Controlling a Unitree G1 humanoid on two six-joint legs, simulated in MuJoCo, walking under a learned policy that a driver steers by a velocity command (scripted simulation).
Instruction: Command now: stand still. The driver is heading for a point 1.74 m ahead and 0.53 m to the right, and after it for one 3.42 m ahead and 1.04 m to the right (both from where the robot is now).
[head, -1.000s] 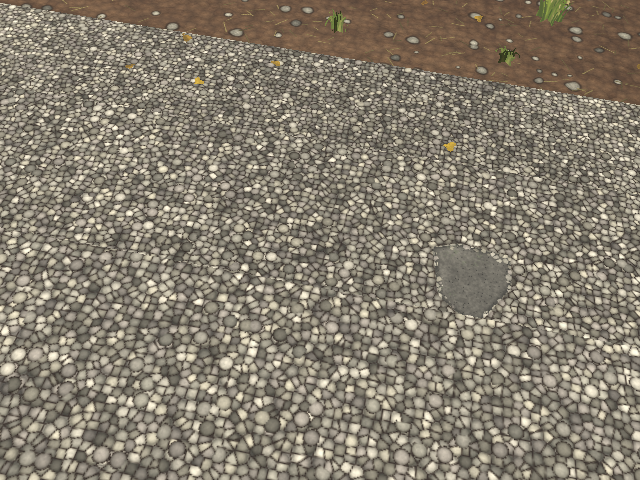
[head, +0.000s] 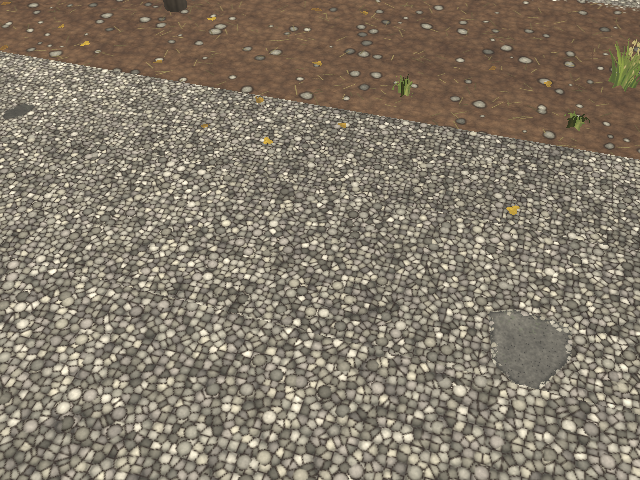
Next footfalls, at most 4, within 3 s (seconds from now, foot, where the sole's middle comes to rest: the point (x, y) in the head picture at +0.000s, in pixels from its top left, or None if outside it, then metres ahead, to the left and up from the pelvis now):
1.02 left None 0.09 0.13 -0.79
1.60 right None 0.56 -0.07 -0.95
1.94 left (335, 352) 0.95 0.00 -0.95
2.38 right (461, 320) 1.17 -0.40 -1.11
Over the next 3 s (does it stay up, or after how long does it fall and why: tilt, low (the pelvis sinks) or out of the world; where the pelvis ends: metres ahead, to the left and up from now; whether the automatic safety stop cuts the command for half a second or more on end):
stays up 1.62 -0.58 -0.37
